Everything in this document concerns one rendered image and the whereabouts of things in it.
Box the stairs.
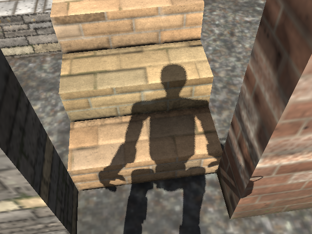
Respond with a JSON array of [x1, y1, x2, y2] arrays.
[[50, 0, 223, 191]]

